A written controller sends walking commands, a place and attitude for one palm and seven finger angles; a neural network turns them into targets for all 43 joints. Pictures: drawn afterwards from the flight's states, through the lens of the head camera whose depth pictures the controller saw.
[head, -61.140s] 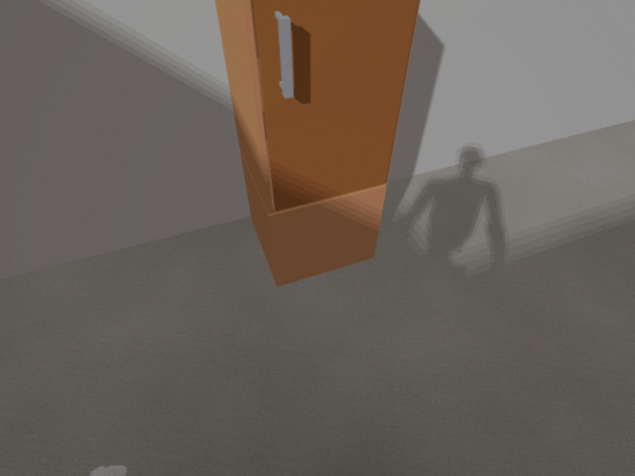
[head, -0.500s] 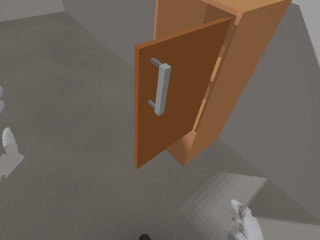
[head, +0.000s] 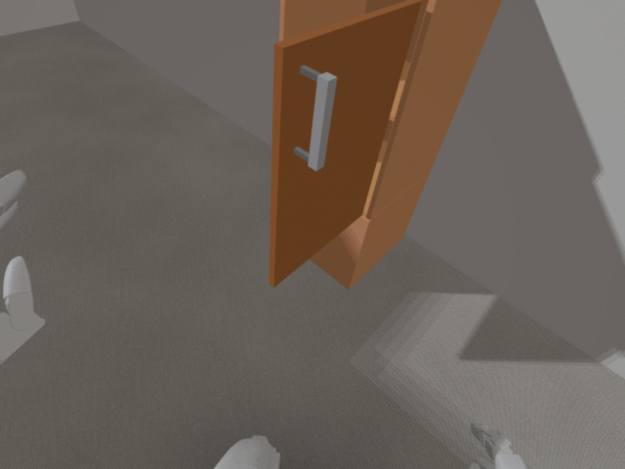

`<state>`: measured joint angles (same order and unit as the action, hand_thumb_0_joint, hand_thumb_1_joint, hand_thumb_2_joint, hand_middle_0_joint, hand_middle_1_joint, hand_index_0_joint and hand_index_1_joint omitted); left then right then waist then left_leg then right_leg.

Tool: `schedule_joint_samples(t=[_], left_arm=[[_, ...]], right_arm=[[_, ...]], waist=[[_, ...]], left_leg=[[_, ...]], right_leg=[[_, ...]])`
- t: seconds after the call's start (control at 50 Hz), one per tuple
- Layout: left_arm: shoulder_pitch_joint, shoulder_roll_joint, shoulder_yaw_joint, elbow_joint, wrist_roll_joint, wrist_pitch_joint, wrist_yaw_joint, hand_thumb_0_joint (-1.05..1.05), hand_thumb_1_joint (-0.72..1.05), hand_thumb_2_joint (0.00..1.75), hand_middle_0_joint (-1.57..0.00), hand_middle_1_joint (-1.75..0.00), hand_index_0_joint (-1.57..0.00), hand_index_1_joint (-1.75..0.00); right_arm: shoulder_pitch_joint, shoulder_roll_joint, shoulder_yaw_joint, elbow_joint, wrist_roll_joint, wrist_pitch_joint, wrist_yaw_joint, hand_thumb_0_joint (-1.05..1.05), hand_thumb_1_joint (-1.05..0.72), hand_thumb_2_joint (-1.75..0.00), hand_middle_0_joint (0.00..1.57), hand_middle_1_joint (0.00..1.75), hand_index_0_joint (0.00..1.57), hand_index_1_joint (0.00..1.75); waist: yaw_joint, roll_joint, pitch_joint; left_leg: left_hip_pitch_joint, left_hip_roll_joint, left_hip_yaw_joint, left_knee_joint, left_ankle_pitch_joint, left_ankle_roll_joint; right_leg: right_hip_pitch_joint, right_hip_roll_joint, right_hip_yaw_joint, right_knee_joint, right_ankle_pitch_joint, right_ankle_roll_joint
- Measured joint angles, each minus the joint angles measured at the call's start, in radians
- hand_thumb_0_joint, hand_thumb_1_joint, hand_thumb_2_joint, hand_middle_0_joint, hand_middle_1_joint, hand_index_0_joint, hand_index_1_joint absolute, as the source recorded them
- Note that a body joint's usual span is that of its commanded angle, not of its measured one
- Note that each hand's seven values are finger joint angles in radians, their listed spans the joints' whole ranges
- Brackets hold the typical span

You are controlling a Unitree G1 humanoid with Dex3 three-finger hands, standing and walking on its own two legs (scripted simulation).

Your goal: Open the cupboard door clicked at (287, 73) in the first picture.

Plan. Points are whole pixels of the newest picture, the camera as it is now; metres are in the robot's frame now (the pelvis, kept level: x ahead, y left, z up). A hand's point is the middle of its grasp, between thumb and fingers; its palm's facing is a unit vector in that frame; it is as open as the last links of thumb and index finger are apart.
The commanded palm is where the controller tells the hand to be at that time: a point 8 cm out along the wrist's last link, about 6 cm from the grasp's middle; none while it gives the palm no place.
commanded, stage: stop stepping back and stand still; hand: left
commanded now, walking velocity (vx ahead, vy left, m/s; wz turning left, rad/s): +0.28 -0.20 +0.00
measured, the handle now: (311, 120) +0.60 +0.08 +0.14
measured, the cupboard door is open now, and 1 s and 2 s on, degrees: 91 91 91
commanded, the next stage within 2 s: let the arm hang, fingers relaxed in 1.04 s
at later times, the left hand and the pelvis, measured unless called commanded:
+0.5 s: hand out of the picture +0.14 +0.31 +0.18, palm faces +0.56 -0.73 -0.40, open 7.4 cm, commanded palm +0.08 +0.34 +0.19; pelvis -0.04 +0.03 +0.00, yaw +5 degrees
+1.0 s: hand out of the picture +0.15 +0.31 +0.16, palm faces +0.44 -0.74 -0.51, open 7.4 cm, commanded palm +0.08 +0.35 +0.19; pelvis -0.03 +0.04 +0.01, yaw +6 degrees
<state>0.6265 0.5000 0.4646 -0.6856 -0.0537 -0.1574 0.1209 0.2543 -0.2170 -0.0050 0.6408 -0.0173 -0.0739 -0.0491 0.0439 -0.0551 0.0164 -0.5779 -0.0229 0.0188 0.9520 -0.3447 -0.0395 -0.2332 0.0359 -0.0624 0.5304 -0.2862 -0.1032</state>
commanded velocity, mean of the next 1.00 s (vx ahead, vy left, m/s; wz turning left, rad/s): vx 0.07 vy -0.04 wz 0.00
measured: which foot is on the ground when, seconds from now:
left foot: up 0.00-0.08, down 0.10-1.00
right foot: down 0.00-1.00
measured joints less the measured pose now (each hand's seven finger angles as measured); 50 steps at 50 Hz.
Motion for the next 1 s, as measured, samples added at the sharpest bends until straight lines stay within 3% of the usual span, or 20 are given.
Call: schedule_joint_samples(t=[0.04, 0.1, 0.12, 0.16, 0.22, 0.28, 0.3, 0.32, 0.34, 0.38, 0.44, 0.5, 0.58, 0.64, 0.76, 0.86, 1.0], left_arm=[[-0.088, -0.027, -0.020, 0.077, 0.008, -0.007, 0.005, 0.01, 0.89, 0.90, -0.22, -0.30, -0.22, -0.30], [-0.179, -0.089, -0.031, 0.161, 0.005, 0.008, 0.028, 0.01, 0.89, 0.90, -0.21, -0.30, -0.22, -0.30], [-0.207, -0.103, -0.029, 0.180, 0.006, 0.009, 0.033, 0.01, 0.89, 0.90, -0.21, -0.30, -0.22, -0.30], [-0.218, -0.102, -0.018, 0.210, 0.008, 0.002, 0.027, 0.01, 0.89, 0.90, -0.21, -0.30, -0.21, -0.30], [-0.141, -0.081, -0.025, 0.184, 0.008, 0.002, 0.009, 0.02, 0.89, 0.90, -0.21, -0.30, -0.21, -0.30], [-0.041, -0.054, -0.047, 0.118, 0.015, -0.007, 0.004, 0.02, 0.89, 0.90, -0.21, -0.30, -0.21, -0.30], [-0.017, -0.028, -0.038, 0.089, 0.016, -0.009, 0.004, 0.02, 0.89, 0.90, -0.21, -0.30, -0.21, -0.30], [-0.016, -0.023, -0.036, 0.072, 0.012, -0.013, 0.000, 0.02, 0.89, 0.90, -0.21, -0.30, -0.21, -0.30], [-0.024, -0.027, -0.037, 0.068, 0.010, -0.020, -0.004, 0.02, 0.89, 0.90, -0.21, -0.30, -0.21, -0.30], [-0.048, -0.043, -0.038, 0.098, 0.012, -0.035, -0.002, 0.02, 0.89, 0.90, -0.22, -0.30, -0.22, -0.30], [-0.095, -0.084, -0.033, 0.173, 0.017, -0.038, 0.015, 0.01, 0.88, 0.90, -0.22, -0.30, -0.22, -0.30], [-0.132, -0.126, -0.043, 0.208, 0.015, -0.031, 0.035, 0.01, 0.89, 0.90, -0.21, -0.30, -0.22, -0.30], [-0.157, -0.115, -0.047, 0.238, 0.019, -0.022, 0.029, 0.02, 0.89, 0.90, -0.21, -0.30, -0.21, -0.30], [-0.121, -0.108, -0.057, 0.216, 0.025, -0.023, 0.017, 0.02, 0.89, 0.90, -0.21, -0.30, -0.21, -0.30], [-0.034, -0.091, -0.067, 0.166, 0.011, -0.054, 0.012, 0.02, 0.89, 0.90, -0.21, -0.30, -0.22, -0.30], [-0.057, -0.090, -0.060, 0.227, 0.011, -0.044, 0.014, 0.01, 0.89, 0.90, -0.22, -0.30, -0.22, -0.30], [-0.064, -0.103, -0.078, 0.236, 0.010, -0.027, 0.012, 0.02, 0.89, 0.90, -0.21, -0.30, -0.22, -0.30]], right_arm=[[-0.004, 0.003, -0.008, 0.050, 0.002, 0.015, -0.012, 0.01, -0.90, -0.90, 0.20, 0.30, 0.20, 0.30], [0.013, -0.011, -0.005, 0.037, 0.008, -0.002, -0.040, 0.01, -0.90, -0.90, 0.20, 0.30, 0.20, 0.30], [0.001, -0.009, -0.009, 0.030, 0.005, -0.014, -0.045, 0.01, -0.90, -0.90, 0.20, 0.30, 0.20, 0.30], [-0.022, 0.026, -0.009, 0.030, 0.002, -0.026, -0.031, 0.01, -0.91, -0.90, 0.20, 0.30, 0.20, 0.30], [-0.002, 0.079, 0.012, 0.014, 0.000, -0.030, 0.003, 0.01, -0.91, -0.90, 0.20, 0.30, 0.20, 0.30], [0.042, 0.097, 0.029, -0.023, -0.001, -0.018, 0.012, 0.01, -0.90, -0.90, 0.20, 0.30, 0.20, 0.30], [0.050, 0.101, 0.032, -0.037, 0.004, -0.014, 0.012, 0.01, -0.90, -0.90, 0.20, 0.30, 0.20, 0.30], [0.038, 0.092, 0.031, -0.033, 0.009, -0.012, 0.009, 0.01, -0.90, -0.90, 0.20, 0.30, 0.21, 0.30], [0.020, 0.078, 0.029, -0.013, 0.008, -0.012, 0.004, 0.01, -0.90, -0.90, 0.21, 0.30, 0.21, 0.30], [0.000, 0.060, 0.021, 0.035, 0.005, -0.007, -0.006, 0.01, -0.90, -0.90, 0.21, 0.30, 0.21, 0.30], [-0.002, 0.038, 0.013, 0.057, 0.008, -0.012, -0.030, 0.01, -0.90, -0.90, 0.21, 0.30, 0.21, 0.30], [-0.001, -0.009, 0.002, 0.021, 0.010, -0.044, -0.049, 0.01, -0.90, -0.90, 0.21, 0.30, 0.21, 0.30], [-0.048, 0.009, -0.005, 0.011, 0.014, -0.053, -0.037, 0.01, -0.91, -0.90, 0.20, 0.30, 0.20, 0.30], [-0.055, 0.018, 0.007, -0.015, 0.019, -0.061, -0.018, 0.01, -0.91, -0.90, 0.20, 0.30, 0.20, 0.30], [-0.059, 0.019, 0.009, -0.028, 0.027, -0.037, -0.006, 0.01, -0.90, -0.90, 0.20, 0.30, 0.20, 0.30], [-0.066, 0.009, 0.002, -0.021, 0.031, -0.014, -0.018, 0.01, -0.90, -0.90, 0.20, 0.30, 0.20, 0.30], [-0.069, 0.003, 0.002, -0.032, 0.033, -0.013, -0.018, 0.01, -0.91, -0.90, 0.20, 0.30, 0.20, 0.30]], waist=[[-0.013, 0.005, -0.023], [-0.048, 0.024, -0.059], [-0.065, 0.029, -0.042], [-0.082, 0.007, -0.009], [-0.099, 0.001, -0.011], [-0.094, 0.024, -0.035], [-0.082, 0.000, -0.048], [-0.061, -0.001, -0.041], [-0.044, 0.011, -0.028], [-0.026, 0.023, -0.034], [-0.017, 0.017, -0.053], [-0.033, 0.061, -0.046], [-0.046, 0.026, 0.000], [-0.056, 0.053, 0.013], [-0.055, 0.074, 0.015], [-0.042, 0.081, 0.025], [-0.048, 0.087, 0.029]], left_leg=[[0.054, 0.048, -0.014, 0.020, -0.044, 0.025], [0.215, 0.100, -0.042, -0.248, -0.071, 0.044], [0.206, 0.092, -0.046, -0.257, 0.019, 0.032], [0.213, 0.072, -0.032, -0.257, 0.076, 0.025], [0.251, 0.076, -0.034, -0.359, 0.123, 0.026], [0.227, 0.093, -0.038, -0.368, 0.037, 0.026], [0.172, 0.070, -0.022, -0.279, -0.022, 0.028], [0.113, 0.062, -0.022, -0.140, -0.046, 0.026], [0.071, 0.063, -0.028, -0.011, -0.051, 0.022], [0.047, 0.067, -0.020, 0.094, -0.041, 0.026], [0.142, 0.072, 0.027, -0.086, -0.033, 0.045], [0.286, 0.085, 0.022, -0.378, 0.048, 0.063], [0.305, 0.053, 0.031, -0.368, 0.064, 0.023], [0.309, 0.071, 0.014, -0.381, 0.067, 0.012], [0.313, 0.078, 0.001, -0.405, 0.069, 0.012], [0.343, 0.066, 0.015, -0.457, 0.095, 0.012], [0.346, 0.065, 0.016, -0.480, 0.116, 0.019]], right_leg=[[-0.011, -0.020, -0.022, 0.049, -0.031, 0.037], [-0.065, -0.053, -0.048, 0.168, -0.152, 0.056], [-0.100, -0.051, -0.028, 0.256, -0.204, 0.063], [-0.159, -0.035, 0.029, 0.436, -0.224, 0.070], [-0.148, -0.007, 0.003, 0.428, -0.196, 0.071], [-0.022, 0.019, -0.042, 0.164, -0.256, 0.040], [0.012, 0.004, 0.000, 0.050, -0.257, 0.006], [-0.005, -0.007, 0.007, 0.016, -0.112, -0.005], [-0.023, -0.007, 0.002, 0.032, -0.022, 0.000], [-0.029, -0.011, -0.001, 0.042, -0.004, 0.021], [-0.013, -0.037, 0.005, 0.017, -0.020, 0.047], [-0.020, -0.040, -0.018, 0.069, -0.052, 0.076], [-0.018, -0.057, 0.021, 0.116, -0.087, 0.092], [0.012, -0.035, 0.008, 0.056, -0.053, 0.075], [0.027, -0.022, 0.005, 0.005, -0.037, 0.071], [0.045, -0.034, 0.018, -0.026, -0.021, 0.084], [0.053, -0.034, 0.019, -0.063, 0.008, 0.089]])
